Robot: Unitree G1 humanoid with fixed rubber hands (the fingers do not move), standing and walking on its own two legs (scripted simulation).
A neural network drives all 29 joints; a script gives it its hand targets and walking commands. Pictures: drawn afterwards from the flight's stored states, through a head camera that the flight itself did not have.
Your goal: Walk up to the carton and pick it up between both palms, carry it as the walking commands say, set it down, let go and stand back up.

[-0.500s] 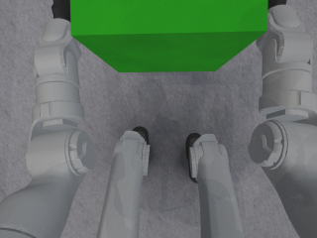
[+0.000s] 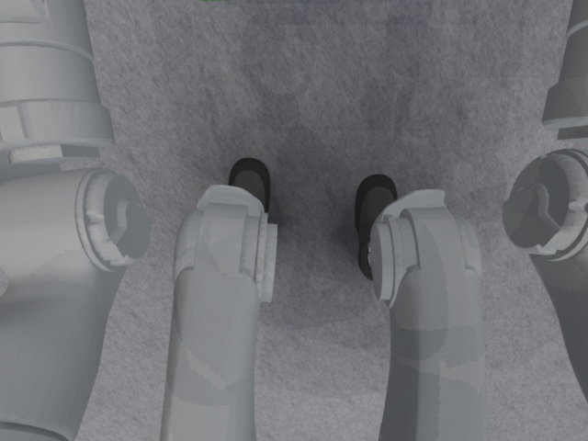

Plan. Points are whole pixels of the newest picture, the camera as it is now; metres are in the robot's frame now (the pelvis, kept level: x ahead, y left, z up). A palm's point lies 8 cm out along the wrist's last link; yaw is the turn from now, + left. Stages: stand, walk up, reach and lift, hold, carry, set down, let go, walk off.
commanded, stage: set down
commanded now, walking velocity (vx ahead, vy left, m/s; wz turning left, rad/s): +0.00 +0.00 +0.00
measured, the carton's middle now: out of the picture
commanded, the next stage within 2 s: none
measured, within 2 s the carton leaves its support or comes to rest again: rests again in 1.22 s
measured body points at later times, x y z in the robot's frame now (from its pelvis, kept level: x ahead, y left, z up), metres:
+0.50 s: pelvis +0.01 +0.00 -0.04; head +0.41 +0.01 +0.15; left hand +0.59 +0.22 -0.22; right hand +0.62 -0.16 -0.21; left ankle +0.13 +0.12 -0.41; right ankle +0.11 -0.12 -0.41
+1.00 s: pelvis +0.01 +0.00 -0.06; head +0.40 +0.01 +0.16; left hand +0.60 +0.22 -0.22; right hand +0.62 -0.17 -0.22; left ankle +0.13 +0.12 -0.41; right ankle +0.11 -0.12 -0.41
